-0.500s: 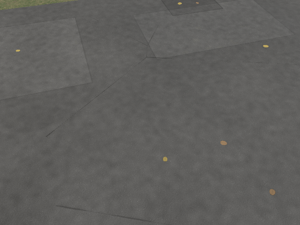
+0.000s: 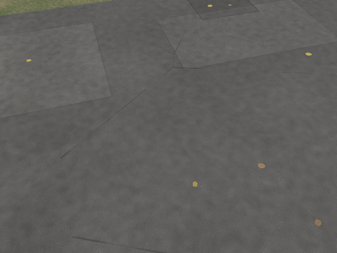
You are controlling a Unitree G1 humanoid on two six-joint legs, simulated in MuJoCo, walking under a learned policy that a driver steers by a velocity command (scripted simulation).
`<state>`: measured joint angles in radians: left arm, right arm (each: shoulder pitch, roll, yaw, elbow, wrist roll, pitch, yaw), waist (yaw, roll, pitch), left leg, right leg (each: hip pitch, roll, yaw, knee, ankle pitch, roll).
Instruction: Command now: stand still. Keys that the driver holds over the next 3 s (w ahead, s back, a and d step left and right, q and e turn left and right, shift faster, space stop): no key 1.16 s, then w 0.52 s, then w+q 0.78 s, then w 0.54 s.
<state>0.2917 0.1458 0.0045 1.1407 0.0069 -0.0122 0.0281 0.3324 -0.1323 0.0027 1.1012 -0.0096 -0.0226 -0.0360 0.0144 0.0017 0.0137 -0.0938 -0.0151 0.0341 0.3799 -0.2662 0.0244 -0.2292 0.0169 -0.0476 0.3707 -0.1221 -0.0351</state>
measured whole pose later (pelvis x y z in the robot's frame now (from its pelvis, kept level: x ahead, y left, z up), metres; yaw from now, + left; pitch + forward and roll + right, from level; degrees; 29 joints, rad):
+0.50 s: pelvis +0.02 +0.01 +0.00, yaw +0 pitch -1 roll +0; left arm 0.29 0.13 0.00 1.18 0.01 -0.01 0.04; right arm 0.36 -0.12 0.02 1.14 -0.01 -0.02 -0.05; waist 0.01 0.01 0.03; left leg -0.06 -0.02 0.03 0.37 -0.29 0.03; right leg -0.20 0.01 -0.05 0.39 -0.16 -0.02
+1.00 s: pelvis +0.03 +0.02 +0.00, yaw +1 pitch -1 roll -1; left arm 0.30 0.12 0.00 1.19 0.00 -0.01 0.04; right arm 0.37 -0.11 0.02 1.15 -0.01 -0.03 -0.05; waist 0.01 0.00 0.03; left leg -0.04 -0.03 0.03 0.37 -0.30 0.04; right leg -0.19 0.00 -0.04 0.40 -0.18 -0.01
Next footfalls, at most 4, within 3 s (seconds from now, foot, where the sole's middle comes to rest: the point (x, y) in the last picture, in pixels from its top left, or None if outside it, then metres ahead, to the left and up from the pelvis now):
1.52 right None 0.22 -0.12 -0.78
2.04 left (166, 249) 0.55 0.05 -0.78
2.58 right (177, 172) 0.92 0.01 -0.78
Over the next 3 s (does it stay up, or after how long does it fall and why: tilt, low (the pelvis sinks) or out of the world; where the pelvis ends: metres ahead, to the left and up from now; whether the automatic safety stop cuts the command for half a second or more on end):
stays up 0.92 0.11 0.00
